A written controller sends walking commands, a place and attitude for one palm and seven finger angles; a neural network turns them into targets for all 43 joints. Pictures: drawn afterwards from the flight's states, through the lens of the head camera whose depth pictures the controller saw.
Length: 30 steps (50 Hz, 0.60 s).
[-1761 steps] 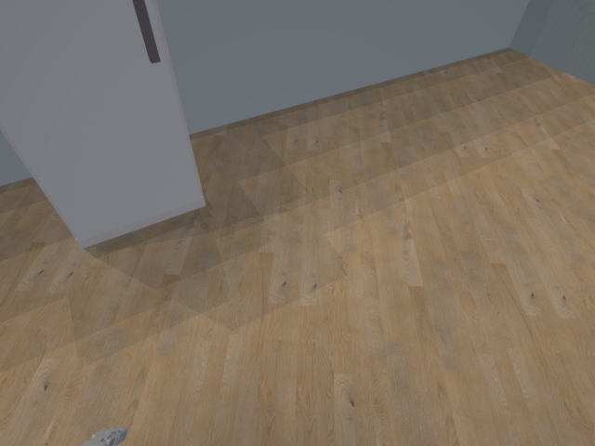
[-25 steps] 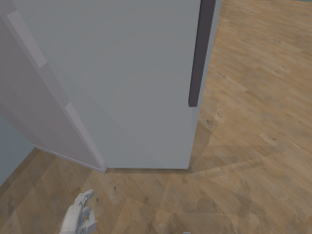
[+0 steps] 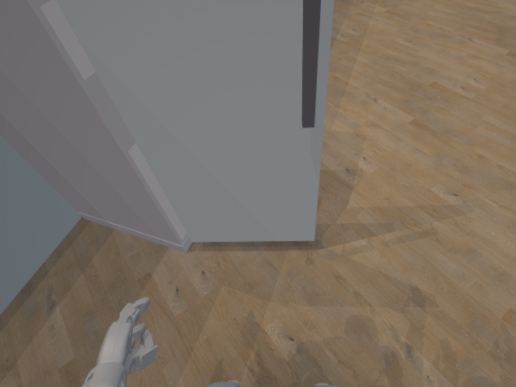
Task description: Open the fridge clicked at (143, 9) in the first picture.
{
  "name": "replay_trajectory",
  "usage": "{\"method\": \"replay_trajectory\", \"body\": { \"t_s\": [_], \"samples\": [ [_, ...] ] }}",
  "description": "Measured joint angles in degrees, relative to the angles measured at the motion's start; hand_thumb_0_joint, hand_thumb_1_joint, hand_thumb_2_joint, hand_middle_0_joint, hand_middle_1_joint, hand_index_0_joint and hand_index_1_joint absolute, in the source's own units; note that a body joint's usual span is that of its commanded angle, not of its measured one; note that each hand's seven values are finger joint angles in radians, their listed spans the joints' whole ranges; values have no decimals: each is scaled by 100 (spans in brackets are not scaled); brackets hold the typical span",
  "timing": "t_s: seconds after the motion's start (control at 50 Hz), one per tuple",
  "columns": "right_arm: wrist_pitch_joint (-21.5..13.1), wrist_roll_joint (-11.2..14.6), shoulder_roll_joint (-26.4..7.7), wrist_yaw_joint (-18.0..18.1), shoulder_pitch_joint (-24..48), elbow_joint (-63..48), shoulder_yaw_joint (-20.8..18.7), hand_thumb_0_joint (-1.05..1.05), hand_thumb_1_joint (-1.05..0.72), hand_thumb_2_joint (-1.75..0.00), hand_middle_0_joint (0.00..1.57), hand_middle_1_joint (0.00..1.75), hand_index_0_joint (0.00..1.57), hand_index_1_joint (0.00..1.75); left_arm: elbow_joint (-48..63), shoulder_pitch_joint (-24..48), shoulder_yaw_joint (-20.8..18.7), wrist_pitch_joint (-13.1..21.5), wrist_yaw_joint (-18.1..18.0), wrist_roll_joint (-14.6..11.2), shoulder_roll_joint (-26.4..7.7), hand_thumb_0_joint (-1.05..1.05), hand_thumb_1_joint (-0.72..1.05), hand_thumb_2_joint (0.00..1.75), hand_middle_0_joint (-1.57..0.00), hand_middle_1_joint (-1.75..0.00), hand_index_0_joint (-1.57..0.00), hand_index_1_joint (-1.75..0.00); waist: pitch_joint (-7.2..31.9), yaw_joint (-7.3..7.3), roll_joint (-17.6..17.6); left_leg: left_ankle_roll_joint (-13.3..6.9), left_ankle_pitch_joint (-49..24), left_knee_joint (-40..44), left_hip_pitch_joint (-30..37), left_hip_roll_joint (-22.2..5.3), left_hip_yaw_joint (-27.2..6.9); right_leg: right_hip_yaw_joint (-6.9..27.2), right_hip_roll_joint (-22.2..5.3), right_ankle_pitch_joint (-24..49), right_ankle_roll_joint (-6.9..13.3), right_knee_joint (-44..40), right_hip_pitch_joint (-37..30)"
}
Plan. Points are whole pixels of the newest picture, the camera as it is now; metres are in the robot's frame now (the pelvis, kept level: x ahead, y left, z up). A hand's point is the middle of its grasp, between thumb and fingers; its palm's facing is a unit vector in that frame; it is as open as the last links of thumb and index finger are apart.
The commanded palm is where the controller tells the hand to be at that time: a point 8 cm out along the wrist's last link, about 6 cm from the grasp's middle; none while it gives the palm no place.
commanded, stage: stop stepping back and stand still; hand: right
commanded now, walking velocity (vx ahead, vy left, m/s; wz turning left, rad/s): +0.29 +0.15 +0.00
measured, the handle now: (310, 6) +0.68 -0.09 +0.23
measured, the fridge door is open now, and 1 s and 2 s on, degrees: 71 71 71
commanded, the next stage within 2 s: let the arm hang, fingers relaxed in 0.72 s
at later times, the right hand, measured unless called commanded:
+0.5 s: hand out of the picture +0.12 -0.29 +0.15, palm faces +0.48 +0.83 -0.29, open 7.4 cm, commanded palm +0.06 -0.33 +0.18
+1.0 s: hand out of the picture +0.09 -0.27 -0.11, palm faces +0.12 +0.93 -0.34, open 7.4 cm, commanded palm none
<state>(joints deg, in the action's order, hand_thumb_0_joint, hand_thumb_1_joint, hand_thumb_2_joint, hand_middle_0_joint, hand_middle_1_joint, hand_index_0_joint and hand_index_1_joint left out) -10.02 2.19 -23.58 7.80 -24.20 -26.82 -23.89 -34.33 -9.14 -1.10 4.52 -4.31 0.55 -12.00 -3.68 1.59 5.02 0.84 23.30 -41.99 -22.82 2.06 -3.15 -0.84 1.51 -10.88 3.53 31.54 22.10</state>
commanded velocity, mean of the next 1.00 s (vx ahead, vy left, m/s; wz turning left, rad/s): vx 0.13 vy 0.04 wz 0.00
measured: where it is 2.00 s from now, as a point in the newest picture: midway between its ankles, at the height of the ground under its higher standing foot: outside the picture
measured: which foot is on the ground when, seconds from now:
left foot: up 0.00-0.22, down 0.24-0.44, up 0.46-0.64, down 0.66-1.00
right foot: down 0.00-0.22, up 0.24-0.42, down 0.44-0.66, up 0.68-0.88, down 0.90-1.00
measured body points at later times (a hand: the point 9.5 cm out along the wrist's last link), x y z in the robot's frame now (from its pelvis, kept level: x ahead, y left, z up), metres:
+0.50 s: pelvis -0.08 -0.03 -0.01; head -0.11 -0.06 +0.44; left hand +0.06 +0.24 -0.07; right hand +0.09 -0.34 +0.16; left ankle -0.12 +0.09 -0.72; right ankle -0.04 -0.13 -0.73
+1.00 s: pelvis -0.07 -0.04 -0.03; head -0.07 -0.02 +0.42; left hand +0.07 +0.21 -0.15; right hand +0.08 -0.31 -0.08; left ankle -0.04 +0.07 -0.73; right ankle -0.03 -0.16 -0.73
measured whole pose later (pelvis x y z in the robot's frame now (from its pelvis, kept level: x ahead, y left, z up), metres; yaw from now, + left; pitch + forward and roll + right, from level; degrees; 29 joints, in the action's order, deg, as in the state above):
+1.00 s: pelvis -0.07 -0.04 -0.03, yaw -4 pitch +0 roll -1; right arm 4.0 -1.8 -14.0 0.2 -15.2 27.2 -5.9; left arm -44.2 -11.0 -0.4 0.4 0.3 3.1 -14.6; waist 0.4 -2.2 -1.1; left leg 0.4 23.8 -47.4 -23.9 -1.9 0.8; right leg -3.1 -0.3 -18.7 0.5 44.0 25.2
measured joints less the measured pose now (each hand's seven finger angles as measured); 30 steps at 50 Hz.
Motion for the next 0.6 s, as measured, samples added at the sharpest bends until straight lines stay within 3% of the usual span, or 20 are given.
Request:
{"method": "replay_trajectory", "body": {
  "t_s": [0.04,0.1,0.2,0.24,0.26,0.3,0.34,0.42,0.46,0.5,0.54,0.6],
  "samples": [
    [74,13,-28,-48,-336,-391,77,2,-89,-90,21,30,21,30,87,-69,67,190,93,20,177,1,90,90,-20,-30,-20,-30,-38,-85,-51,-25,234,-653,-99,137,67,22,-77,229,20,-217,-11],
    [48,20,-179,-58,-916,-1066,88,2,-89,-89,21,30,21,30,121,-328,200,374,214,-9,411,1,90,90,-20,-30,-20,-30,160,-139,-92,-32,244,-592,230,161,269,37,-184,498,-1,-568,-90],
    [-51,38,-527,25,-1151,-953,-243,1,-88,-89,21,30,22,30,-54,-659,358,247,171,58,575,1,90,90,-20,-30,-20,-30,778,-210,-195,-272,489,1354,1564,144,705,64,-147,377,-275,-986,-130],
    [-12,59,-569,50,-940,-577,-400,1,-88,-89,21,30,22,30,-58,-588,368,154,145,70,499,1,90,90,-20,-30,-20,-30,897,-104,-121,-521,380,2130,1839,1,573,-143,-11,-279,-421,-451,277],
    [33,81,-461,45,-778,-373,-367,1,-88,-89,21,30,22,30,-137,-492,342,104,129,66,391,1,90,90,-20,-30,-20,-30,866,-5,-231,-532,-268,2166,1737,1,535,-109,-42,-510,-443,205,521],
    [151,112,-228,29,-501,-23,-195,1,-89,-89,21,30,21,30,-374,-441,279,10,112,45,198,1,90,90,-20,-30,-20,-30,842,62,-398,-391,-728,1984,1673,14,547,-20,-79,-612,-446,1468,772],
    [183,106,-37,31,-337,268,-17,1,-89,-89,21,30,21,30,-539,-597,225,-33,106,-13,96,1,90,90,-20,-30,-20,-30,981,69,-329,-257,-595,1868,1693,-89,567,-70,-98,-747,-400,1884,672],
    [290,10,367,92,-220,413,294,1,-89,-90,21,30,21,30,-545,-908,126,18,-24,-47,-139,1,90,90,-20,-30,-20,-30,1109,-62,-241,-170,-198,1338,1591,-207,722,-163,-373,-952,-249,678,-239],
    [284,-21,447,113,-140,327,363,1,-89,-90,21,30,21,30,-501,-840,51,101,-95,-47,-230,1,90,90,-20,-30,-20,-30,930,-174,-210,-152,148,645,1298,-275,717,-142,-337,-541,-239,470,-305],
    [254,-44,367,128,-141,244,280,1,-89,-90,21,30,21,30,-456,-664,32,176,-109,-45,-140,2,90,90,-20,-30,-20,-30,653,-198,-99,-174,489,-178,882,-215,470,-272,-289,-517,-210,547,-359],
    [211,-39,141,106,-243,68,131,2,-89,-90,21,30,21,30,-351,-603,61,297,-61,-12,19,2,90,90,-20,-30,-20,-30,475,-297,-67,-176,572,-714,504,-116,449,-288,-296,-434,-201,364,-465],
    [87,-39,-150,91,-464,-271,-78,2,-89,-89,21,30,21,30,-217,-671,159,418,68,-7,190,1,90,90,-20,-30,-20,-30,337,-350,-186,-171,311,-282,390,-75,668,-208,-381,-239,-242,49,-604]
  ]
}}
